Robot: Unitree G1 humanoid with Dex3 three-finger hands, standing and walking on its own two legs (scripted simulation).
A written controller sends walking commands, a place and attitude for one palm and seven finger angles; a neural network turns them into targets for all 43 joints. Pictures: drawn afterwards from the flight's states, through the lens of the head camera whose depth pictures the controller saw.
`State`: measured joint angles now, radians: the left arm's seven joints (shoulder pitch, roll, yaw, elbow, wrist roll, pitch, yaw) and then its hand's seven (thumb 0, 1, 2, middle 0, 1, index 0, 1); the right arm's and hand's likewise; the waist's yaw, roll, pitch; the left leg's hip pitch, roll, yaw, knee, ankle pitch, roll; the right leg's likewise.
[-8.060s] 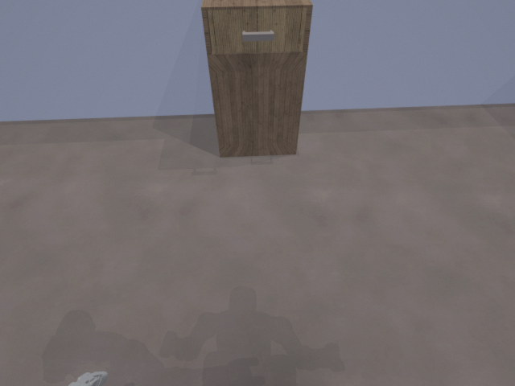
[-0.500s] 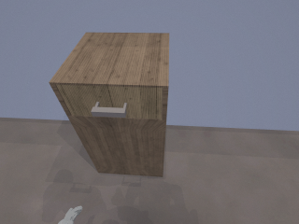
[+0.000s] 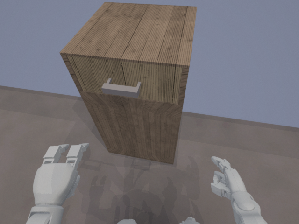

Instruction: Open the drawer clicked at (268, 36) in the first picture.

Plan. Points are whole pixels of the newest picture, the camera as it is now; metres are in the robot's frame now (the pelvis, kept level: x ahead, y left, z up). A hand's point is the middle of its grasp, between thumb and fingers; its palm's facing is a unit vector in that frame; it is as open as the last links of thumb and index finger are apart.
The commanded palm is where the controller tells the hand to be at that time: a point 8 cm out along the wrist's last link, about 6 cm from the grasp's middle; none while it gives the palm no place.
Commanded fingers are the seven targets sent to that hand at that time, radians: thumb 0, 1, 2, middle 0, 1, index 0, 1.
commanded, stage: raise the hand with hooked fingers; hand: left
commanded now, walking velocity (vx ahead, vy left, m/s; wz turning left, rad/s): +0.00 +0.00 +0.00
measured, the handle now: (122, 86) +0.55 +0.21 +0.01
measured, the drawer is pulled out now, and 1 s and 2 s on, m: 0.00 0.00 0.00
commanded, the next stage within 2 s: move the hooked fingers above the handle in 1.28 s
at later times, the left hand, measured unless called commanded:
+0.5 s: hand (69, 141) +0.27 +0.25 +0.08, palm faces +0.08 -0.09 -0.99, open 12.6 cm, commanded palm +0.25 +0.25 +0.14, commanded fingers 0.00 -0.43 0.33 -0.29 -1.15 -0.29 -1.15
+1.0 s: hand (65, 111) +0.32 +0.26 +0.14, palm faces +0.03 -0.06 -1.00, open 13.8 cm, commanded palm +0.29 +0.26 +0.19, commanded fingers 0.00 -0.50 0.30 -0.30 -1.20 -0.30 -1.20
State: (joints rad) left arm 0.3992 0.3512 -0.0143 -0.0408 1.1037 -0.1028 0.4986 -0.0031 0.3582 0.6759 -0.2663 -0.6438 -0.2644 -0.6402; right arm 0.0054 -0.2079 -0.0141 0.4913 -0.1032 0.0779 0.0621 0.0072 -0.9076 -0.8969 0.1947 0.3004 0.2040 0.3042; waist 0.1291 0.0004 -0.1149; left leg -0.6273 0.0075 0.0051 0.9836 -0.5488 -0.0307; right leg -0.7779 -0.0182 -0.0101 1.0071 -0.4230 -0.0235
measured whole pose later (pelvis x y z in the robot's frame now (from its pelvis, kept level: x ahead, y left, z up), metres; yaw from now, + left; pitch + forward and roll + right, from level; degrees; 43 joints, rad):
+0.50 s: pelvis +0.01 +0.02 +0.04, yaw -1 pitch +6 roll +1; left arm 0.19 0.40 -0.03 0.00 1.01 -0.02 0.32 -0.01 -0.21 0.43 -0.30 -1.02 -0.30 -1.01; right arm 0.16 -0.28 -0.06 0.61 -0.05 0.06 0.00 0.01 -0.91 -0.90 0.19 0.30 0.20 0.30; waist 0.05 0.05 -0.04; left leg -0.37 -0.01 0.03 0.69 -0.42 0.01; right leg -0.51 -0.02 0.01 0.70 -0.29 0.01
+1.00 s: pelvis +0.01 +0.02 +0.06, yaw +0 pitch +2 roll +0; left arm -0.11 0.48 -0.04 0.11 0.95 -0.05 0.06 -0.01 -0.49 0.31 -0.32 -1.20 -0.32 -1.20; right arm 0.14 -0.23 0.00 0.62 -0.02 0.09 -0.01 0.01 -0.90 -0.90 0.20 0.30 0.21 0.30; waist 0.09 0.07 -0.01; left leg -0.20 -0.01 0.01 0.49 -0.32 0.00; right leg -0.34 -0.02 -0.01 0.51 -0.21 0.00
